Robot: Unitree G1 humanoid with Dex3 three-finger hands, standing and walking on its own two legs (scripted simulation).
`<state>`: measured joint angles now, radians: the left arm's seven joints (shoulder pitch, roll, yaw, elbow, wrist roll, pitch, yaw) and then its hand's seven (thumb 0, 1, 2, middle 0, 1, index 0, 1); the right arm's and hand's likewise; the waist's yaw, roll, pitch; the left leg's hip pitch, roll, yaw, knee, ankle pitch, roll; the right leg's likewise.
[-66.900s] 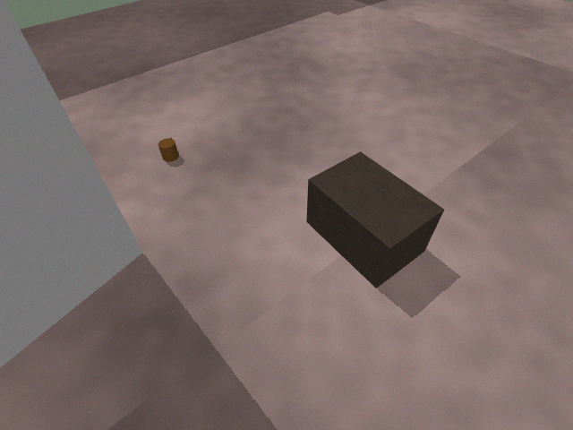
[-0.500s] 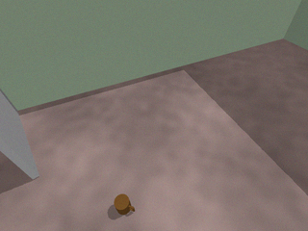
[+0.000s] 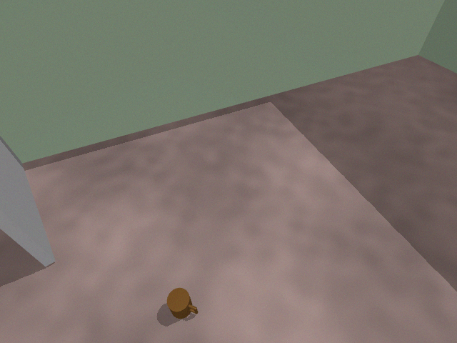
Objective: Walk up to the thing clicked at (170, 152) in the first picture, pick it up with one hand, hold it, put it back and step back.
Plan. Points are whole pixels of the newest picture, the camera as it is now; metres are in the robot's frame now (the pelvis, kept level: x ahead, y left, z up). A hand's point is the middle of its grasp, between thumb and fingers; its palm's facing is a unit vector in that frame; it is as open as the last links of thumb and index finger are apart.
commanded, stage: stand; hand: left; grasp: from above
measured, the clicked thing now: (183, 305) +0.42 +0.23 -0.73
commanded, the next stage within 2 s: step back in 0.30 s
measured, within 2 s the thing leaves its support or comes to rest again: neither
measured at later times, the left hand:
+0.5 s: hand out of the picture +0.09 +0.28 -0.16, palm faces +0.01 -0.93 -0.37, open 7.4 cm
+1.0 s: hand out of the picture +0.00 +0.29 -0.18, palm faces -0.09 -0.92 -0.39, open 7.4 cm
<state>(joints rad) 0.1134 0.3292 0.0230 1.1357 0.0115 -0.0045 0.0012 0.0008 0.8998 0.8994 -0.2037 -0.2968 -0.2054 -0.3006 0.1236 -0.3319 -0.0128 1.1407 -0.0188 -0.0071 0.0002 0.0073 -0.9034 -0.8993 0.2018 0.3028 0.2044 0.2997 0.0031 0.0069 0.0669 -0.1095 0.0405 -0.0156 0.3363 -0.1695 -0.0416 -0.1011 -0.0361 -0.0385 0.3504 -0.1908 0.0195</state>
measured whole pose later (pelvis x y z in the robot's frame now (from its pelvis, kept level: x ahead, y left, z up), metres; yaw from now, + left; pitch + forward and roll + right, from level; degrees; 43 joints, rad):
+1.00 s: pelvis -0.12 +0.03 -0.03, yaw -5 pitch -3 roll -2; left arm 0.14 0.36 0.08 0.90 0.02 0.04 0.00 0.00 0.90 0.90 -0.20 -0.30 -0.21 -0.30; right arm 0.10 -0.38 -0.04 0.87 -0.02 0.04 -0.01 0.01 -0.90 -0.90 0.21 0.30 0.21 0.30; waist -0.01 0.04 0.21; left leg -0.41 0.06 0.03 0.71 -0.26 0.01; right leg -0.23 0.05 0.03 0.66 -0.38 -0.01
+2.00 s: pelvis -0.42 +0.02 -0.02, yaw -1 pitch -2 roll +1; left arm 0.16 0.36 0.08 0.79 0.04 0.05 0.02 0.00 0.90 0.90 -0.21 -0.30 -0.21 -0.30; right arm 0.22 -0.41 -0.06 0.89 -0.02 0.05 -0.02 0.01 -0.90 -0.90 0.20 0.30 0.20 0.30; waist 0.01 0.02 0.16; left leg -0.37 -0.08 -0.08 0.97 -0.52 -0.03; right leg -0.35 -0.05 -0.03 0.65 -0.26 -0.01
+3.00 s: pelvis -0.65 +0.00 -0.02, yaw -1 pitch -3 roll +0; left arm 0.21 0.41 0.08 0.99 0.03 0.00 -0.03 0.00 0.90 0.90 -0.20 -0.30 -0.20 -0.30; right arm 0.25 -0.36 -0.05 0.98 -0.05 -0.02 0.03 0.01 -0.90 -0.90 0.21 0.30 0.21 0.30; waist -0.01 -0.02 0.06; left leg -0.24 0.01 -0.03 0.58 -0.30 -0.01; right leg -0.26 -0.01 -0.02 0.62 -0.39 -0.02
